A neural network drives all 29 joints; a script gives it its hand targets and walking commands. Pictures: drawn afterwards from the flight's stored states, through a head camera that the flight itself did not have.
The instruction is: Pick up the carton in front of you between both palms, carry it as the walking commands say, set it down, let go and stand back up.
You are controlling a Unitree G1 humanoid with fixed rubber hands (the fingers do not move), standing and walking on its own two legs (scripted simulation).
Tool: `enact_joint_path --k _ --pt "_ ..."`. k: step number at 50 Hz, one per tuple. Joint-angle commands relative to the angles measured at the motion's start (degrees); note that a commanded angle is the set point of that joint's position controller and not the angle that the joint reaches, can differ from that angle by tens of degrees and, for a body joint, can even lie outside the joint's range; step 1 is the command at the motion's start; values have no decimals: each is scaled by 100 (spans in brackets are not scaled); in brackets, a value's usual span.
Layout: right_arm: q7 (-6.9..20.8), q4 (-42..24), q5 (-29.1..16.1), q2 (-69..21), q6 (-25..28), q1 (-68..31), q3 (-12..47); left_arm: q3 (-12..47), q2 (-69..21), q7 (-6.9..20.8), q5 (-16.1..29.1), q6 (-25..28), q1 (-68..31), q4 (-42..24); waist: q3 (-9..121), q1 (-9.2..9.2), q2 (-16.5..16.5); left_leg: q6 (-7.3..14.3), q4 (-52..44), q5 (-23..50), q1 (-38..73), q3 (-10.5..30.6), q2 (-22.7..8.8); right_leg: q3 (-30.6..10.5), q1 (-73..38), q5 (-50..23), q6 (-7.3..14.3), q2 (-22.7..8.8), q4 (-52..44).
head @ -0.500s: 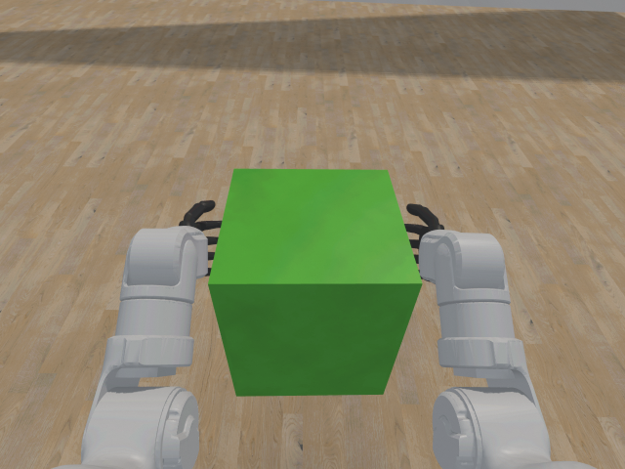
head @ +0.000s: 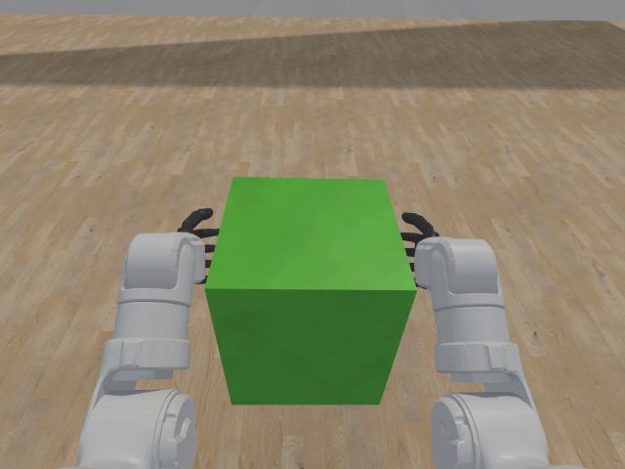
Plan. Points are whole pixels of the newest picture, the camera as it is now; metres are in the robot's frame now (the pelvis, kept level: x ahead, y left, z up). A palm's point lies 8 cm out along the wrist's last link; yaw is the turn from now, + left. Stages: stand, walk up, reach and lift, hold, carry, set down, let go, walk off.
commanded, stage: carry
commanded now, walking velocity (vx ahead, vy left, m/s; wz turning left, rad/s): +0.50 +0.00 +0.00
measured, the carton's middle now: (307, 292) +0.34 +0.00 +0.05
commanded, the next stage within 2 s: none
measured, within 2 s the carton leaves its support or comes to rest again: neither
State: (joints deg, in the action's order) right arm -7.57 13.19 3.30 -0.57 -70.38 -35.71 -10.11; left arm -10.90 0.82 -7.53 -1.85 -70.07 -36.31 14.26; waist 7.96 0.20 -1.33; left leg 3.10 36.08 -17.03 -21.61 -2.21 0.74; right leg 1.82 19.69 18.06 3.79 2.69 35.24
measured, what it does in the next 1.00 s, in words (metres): walks ahead: left foot, then right foot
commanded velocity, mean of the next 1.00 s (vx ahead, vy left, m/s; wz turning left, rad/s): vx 0.50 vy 0.00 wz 0.00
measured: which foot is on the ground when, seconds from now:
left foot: down 0.00-0.02, up 0.04-0.36, down 0.38-0.88, up 0.90-1.00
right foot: down 0.00-0.38, up 0.40-0.84, down 0.86-1.00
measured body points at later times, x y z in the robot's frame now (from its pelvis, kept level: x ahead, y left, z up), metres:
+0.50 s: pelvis +0.19 +0.05 +0.00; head +0.22 +0.06 +0.45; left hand +0.56 +0.20 +0.08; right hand +0.54 -0.10 +0.08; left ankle +0.24 +0.11 -0.73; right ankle +0.10 -0.07 -0.64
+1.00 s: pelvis +0.49 +0.01 +0.01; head +0.50 +0.01 +0.46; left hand +0.78 +0.17 +0.07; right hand +0.79 -0.13 +0.07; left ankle +0.37 +0.12 -0.64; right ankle +0.55 -0.05 -0.73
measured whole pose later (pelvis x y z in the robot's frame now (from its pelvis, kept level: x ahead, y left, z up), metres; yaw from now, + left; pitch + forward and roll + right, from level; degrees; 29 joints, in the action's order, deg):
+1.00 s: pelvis +0.49 +0.01 +0.01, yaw +2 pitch +4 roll +0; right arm -5.1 -11.1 6.2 -8.1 -67.9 -14.1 -10.9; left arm -8.6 -8.6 -6.2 -7.2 -67.7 -14.1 -10.8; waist 3.9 -0.1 -0.6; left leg 0.6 63.1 -21.6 -22.8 -2.8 -1.8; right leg 12.0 20.7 8.4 5.5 0.1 24.3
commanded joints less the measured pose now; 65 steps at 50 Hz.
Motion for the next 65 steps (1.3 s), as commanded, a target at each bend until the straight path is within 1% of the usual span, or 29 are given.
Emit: enact_joint_path --k 1,2,3,4,6,11,15,16,17,18,19,20,21,24,27,32,39,42,43,44,45,46,47,48,49,52,55,58,65 --pt "1369 -1010 -2475 -6391 279 -4689 3285 3149 -6507 1429 2280 249 -4368 -706 1570 -201 738 251 333 -949 -613 398 -420 -1641 -1340 920 510 -1042 -1140" --pt "1368 -995 -2486 -6394 265 -4731 3279 3078 -6420 1427 2233 258 -4211 -601 1331 -286 1494 33 1177 -887 -1890 -137 20 -2892 -2084 593 855 -1767 -1487" --pt "1360 -937 -2488 -6359 267 -4779 3260 3063 -6422 1421 2229 264 -4184 -641 1213 -370 1424 -9 1628 -1375 -2751 -52 46 -3371 -2669 -152 1155 -2075 -1419" --pt "1349 -867 -2489 -6381 281 -4731 3251 3110 -6433 1412 2265 278 -4278 -793 1274 -390 982 -26 2071 -1486 -3077 64 -58 -3387 -2980 -731 1270 -2130 -1242" --pt "1330 -836 -2473 -6432 310 -4534 3199 3281 -6503 1384 2422 319 -4586 -1226 1475 -360 600 -84 2341 -1258 -3183 104 -207 -2921 -3161 -1168 1157 -2002 -1067" --pt "1238 -1085 -2457 -6418 257 -4388 3243 3524 -6531 1310 2570 296 -4755 -1861 1546 -398 849 -270 1490 -122 -2333 -120 -176 -1762 -2611 -1885 887 -1583 -1189" --pt "1217 -1134 -2309 -6272 223 -4153 3254 3612 -6515 1347 2533 244 -4434 -1778 1495 -424 997 -149 283 342 -1347 -452 70 -1106 -2258 -2914 651 -1449 -902" --pt "1225 -1112 -2266 -6243 219 -4065 3254 3639 -6524 1365 2525 242 -4391 -1727 1572 -334 1028 -88 -86 413 -748 -633 222 -868 -2030 -3314 516 -1370 -668" --pt "1238 -1074 -2200 -6223 225 -3948 3250 3677 -6533 1384 2536 243 -4342 -1648 1793 -93 962 -56 -656 683 235 -857 404 -532 -1733 -3681 289 -1232 -140" --pt "1254 -979 -2161 -6178 239 -3798 3219 3704 -6561 1407 2542 249 -4225 -1557 2150 115 715 36 -807 874 1573 -868 314 -159 -1165 -3728 85 -1025 654" --pt "1286 -896 -2139 -6129 257 -3618 3185 3694 -6481 1428 2505 260 -4146 -1472 2590 306 236 254 -857 106 2973 448 -638 -129 -71 -2150 -118 -854 1758" --pt "1301 -834 -2076 -6002 295 -3563 3155 3719 -6544 1451 2473 255 -4026 -1328 2676 201 -1219 817 -1434 278 3973 3330 -2364 51 1641 834 -329 -60 2905" --pt "1313 -890 -2064 -6060 345 -3736 3181 3720 -6561 1457 2407 275 -4246 -1304 2596 316 -1362 1187 -1569 161 4182 4029 -2386 -318 2487 1181 -246 -15 3586" --pt "1373 -1657 -2374 -6300 460 -4418 3502 3785 -6802 1442 2494 369 -4362 -1376 2035 310 -278 886 -1399 991 3258 2569 -1850 -299 2792 649 -162 -580 3749" --pt "1378 -2315 -2745 -6479 523 -4829 3824 3872 -6858 1303 2479 451 -4337 -1827 2111 215 -394 812 -1580 1784 2938 1744 -1628 -142 2408 232 -349 -659 3065" --pt "1429 -2576 -2788 -6285 380 -4096 3947 3903 -6461 1073 2141 397 -3679 -2346 2136 255 -491 852 -1608 3104 3560 1150 -1494 121 2690 -331 -423 -627 1900" --pt "1630 -2343 -2278 -6119 174 -2521 4017 4126 -6297 1287 1732 189 -2340 -2416 1458 232 -584 400 -1521 4621 3635 184 -1133 813 1722 -1880 -341 -205 -646" --pt "1689 -2417 -2071 -6115 140 -1852 4058 4222 -6381 1463 1733 129 -1821 -2449 1662 91 -795 44 -524 5434 3037 -341 -1044 1186 -364 -2148 -227 67 -1611" --pt "1711 -2483 -2042 -6094 141 -1678 4096 4225 -6395 1518 1725 129 -1643 -2483 1947 3 -606 -120 273 4526 2232 -488 -960 999 -1650 -1994 -166 -218 -1529" --pt "1744 -2608 -2035 -6065 140 -1667 4145 4213 -6394 1566 1717 117 -1352 -2511 2373 -121 44 -238 1435 2329 999 -388 -835 -564 -2975 -1766 45 -1495 -1184" --pt "1776 -2665 -2070 -6299 94 -1584 4249 4171 -6198 1591 1571 167 -1285 -2405 2699 -80 1486 -410 2851 -583 -1170 -200 -85 -2894 -4615 -1710 1025 -2857 -1273" --pt "1802 -2748 -2063 -6209 114 -1456 4234 4198 -6395 1616 1634 187 -898 -2438 2420 -126 1376 -303 3495 -1075 -1900 204 -65 -3274 -4338 -1353 1125 -2758 -1724" --pt "1819 -2837 -2104 -6334 174 -1429 4329 4285 -6487 1640 1671 230 -918 -2731 2118 -141 1115 -210 3537 -866 -2057 304 -323 -2687 -3908 -1559 967 -2537 -1813" --pt "1826 -2962 -2127 -6433 245 -1380 4388 4384 -6588 1666 1720 271 -992 -3008 1917 -139 558 -204 3272 -506 -1938 307 -500 -2181 -3422 -1853 794 -2408 -1929" --pt "1811 -3082 -2136 -6483 303 -1236 4417 4496 -6750 1698 1824 301 -1017 -3232 1721 -100 359 -231 2936 -266 -1769 291 -652 -1715 -2908 -2049 635 -2303 -2094" --pt "1720 -3540 -2084 -6585 412 -744 4621 4609 -6820 1769 1994 378 -620 -3641 1744 -80 567 -350 2126 39 -1321 13 -672 -862 -2444 -1800 448 -1973 -2368" --pt "1628 -3835 -2023 -6408 434 -380 4666 4659 -6512 1814 2117 332 -328 -3929 1536 -99 798 -484 1338 472 -1538 -209 -699 -442 -2496 -1683 518 -1835 -2535" --pt "1581 -3905 -1961 -6117 339 -97 4654 4622 -6170 1837 2087 242 -2 -3961 1182 -110 855 -512 533 1005 -1586 -415 -674 -87 -2528 -2149 459 -1664 -2515" --pt "1664 -3621 -1984 -5635 3 58 4531 4407 -5670 1778 1823 -6 308 -3602 338 -145 950 -253 -726 1522 -1217 -846 -471 323 -2700 -3121 236 -1623 -2241"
